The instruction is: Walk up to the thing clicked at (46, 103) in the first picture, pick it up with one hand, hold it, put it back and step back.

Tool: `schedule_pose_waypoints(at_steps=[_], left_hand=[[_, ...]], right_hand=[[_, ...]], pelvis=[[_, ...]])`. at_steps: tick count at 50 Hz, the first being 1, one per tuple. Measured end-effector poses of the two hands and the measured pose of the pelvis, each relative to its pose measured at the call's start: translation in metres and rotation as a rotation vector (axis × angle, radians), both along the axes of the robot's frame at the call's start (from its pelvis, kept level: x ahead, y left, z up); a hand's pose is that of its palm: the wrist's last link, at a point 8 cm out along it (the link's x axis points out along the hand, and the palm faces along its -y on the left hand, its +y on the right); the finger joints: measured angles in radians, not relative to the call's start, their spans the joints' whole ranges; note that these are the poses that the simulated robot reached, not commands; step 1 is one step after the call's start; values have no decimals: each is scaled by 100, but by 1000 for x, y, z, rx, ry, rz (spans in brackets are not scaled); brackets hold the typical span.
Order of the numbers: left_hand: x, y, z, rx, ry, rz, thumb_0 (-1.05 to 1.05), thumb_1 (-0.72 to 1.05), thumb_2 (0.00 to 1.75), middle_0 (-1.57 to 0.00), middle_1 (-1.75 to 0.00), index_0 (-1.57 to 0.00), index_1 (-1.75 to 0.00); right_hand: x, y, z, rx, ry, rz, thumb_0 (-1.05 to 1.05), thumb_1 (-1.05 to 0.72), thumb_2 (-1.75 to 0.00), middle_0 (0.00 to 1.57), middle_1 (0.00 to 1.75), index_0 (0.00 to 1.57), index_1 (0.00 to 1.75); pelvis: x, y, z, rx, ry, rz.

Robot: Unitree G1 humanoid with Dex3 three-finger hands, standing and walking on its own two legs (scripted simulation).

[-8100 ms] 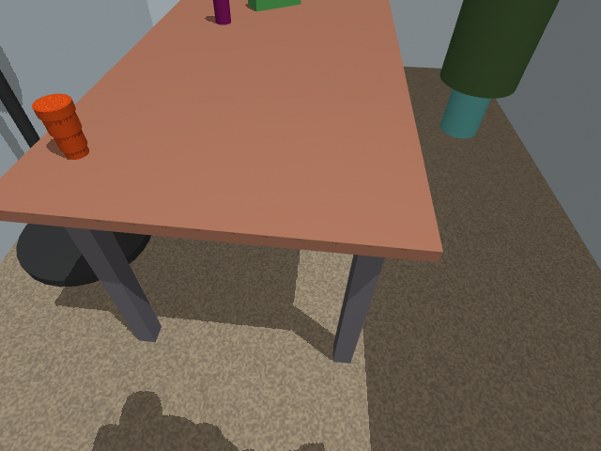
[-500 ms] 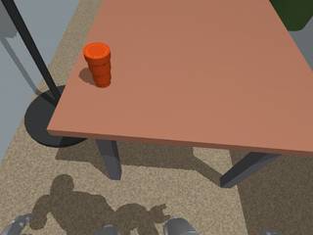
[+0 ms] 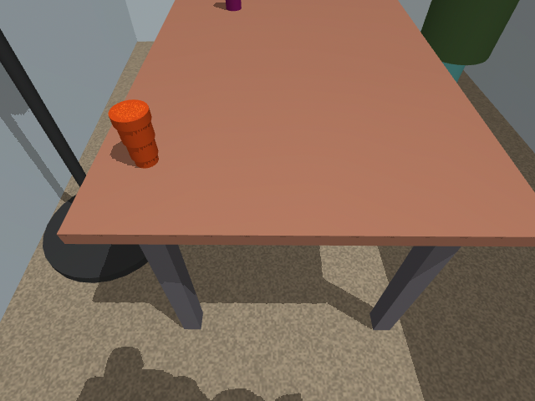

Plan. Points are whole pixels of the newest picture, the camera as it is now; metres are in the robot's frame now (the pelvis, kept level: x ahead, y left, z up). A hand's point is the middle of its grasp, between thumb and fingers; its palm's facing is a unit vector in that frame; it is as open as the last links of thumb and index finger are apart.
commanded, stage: walk up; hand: left
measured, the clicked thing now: (138, 137) +0.59 +0.26 +0.06
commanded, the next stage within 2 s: stand in 1.36 s
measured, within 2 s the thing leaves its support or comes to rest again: neither
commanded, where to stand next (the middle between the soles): +0.09 +0.04 m, yaw +1 degrees
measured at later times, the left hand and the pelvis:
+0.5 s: hand out of the picture +0.10 +0.28 -0.12, palm faces +0.00 -0.94 -0.35, open 7.4 cm; pelvis +0.00 +0.02 +0.03, yaw -1 degrees
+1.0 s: hand out of the picture +0.11 +0.27 -0.12, palm faces -0.03 -0.94 -0.33, open 7.4 cm; pelvis +0.02 +0.03 +0.03, yaw -2 degrees
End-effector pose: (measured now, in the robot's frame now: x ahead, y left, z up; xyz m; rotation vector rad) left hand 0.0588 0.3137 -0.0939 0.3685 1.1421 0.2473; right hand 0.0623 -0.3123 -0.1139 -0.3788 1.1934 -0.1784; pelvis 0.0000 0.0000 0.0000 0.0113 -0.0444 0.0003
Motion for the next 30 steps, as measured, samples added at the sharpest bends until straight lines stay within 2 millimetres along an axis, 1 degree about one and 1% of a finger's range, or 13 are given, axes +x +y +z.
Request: schedule_pose_waypoints(at_steps=[2, 4, 9, 14, 23, 30], left_hand=[[1, 1, -3, -12, 7, 10, 0, 90, 90, -21, -30, -20, -31], [3, -1, -4, -26, 5, 13, 0, 90, 90, -21, -30, -20, -31], [11, -4, -3, -46, -27, -12, 0, 90, 90, -21, -30, -20, -30], [20, -2, 3, -61, -28, -15, 0, 90, 90, -21, -30, -20, -31], [35, 9, 11, -59, -20, -13, 0, 90, 90, -21, -30, -20, -30], [39, 9, 13, -61, 9, -12, 0, 90, 90, -21, -30, -20, -30]], right_hand=[[2, 7, 5, 8, -21, 2, 1, -90, -89, 21, 30, 20, 30], [4, 12, 9, 18, -42, 9, 1, -90, -89, 21, 30, 20, 30], [15, 17, 16, 28, -75, 7, 1, -90, -89, 21, 30, 20, 30], [22, 22, 22, 30, -101, -3, 1, -90, -89, 21, 30, 20, 30], [20, 35, 26, 41, -59, -20, 1, -90, -89, 21, 30, 20, 30], [18, 39, 26, 49, -34, -43, 1, -90, -89, 21, 30, 20, 30]], pelvis=[[-2, 2, 3, 26, -6, -8], [-2, 3, 5, 16, -5, -8], [-1, 4, 9, -7, -14, -7], [1, 14, 16, 0, -14, -10], [4, 21, 25, -8, -13, -20], [7, 24, 30, -9, -12, -23]])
